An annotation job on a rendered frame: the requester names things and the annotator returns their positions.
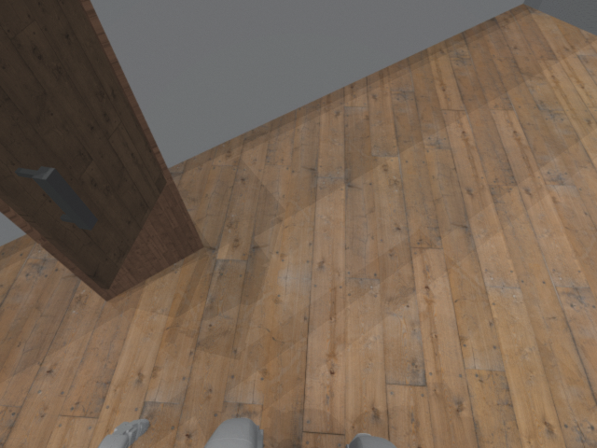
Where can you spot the handle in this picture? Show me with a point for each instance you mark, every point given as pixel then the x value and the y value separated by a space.
pixel 63 195

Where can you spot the cupboard door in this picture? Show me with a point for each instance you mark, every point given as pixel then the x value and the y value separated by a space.
pixel 61 107

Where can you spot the left robot hand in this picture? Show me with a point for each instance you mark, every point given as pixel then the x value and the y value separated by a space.
pixel 125 434

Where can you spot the robot right shin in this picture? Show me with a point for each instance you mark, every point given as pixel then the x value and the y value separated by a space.
pixel 360 434

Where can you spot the robot left thigh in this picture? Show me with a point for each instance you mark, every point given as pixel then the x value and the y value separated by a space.
pixel 236 433

